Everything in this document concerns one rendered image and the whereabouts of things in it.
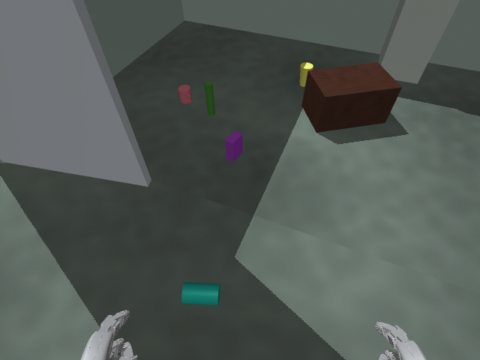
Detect right robot hand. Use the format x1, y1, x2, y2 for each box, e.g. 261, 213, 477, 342
375, 322, 427, 360

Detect left robot hand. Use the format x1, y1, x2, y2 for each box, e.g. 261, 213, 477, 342
81, 310, 137, 360

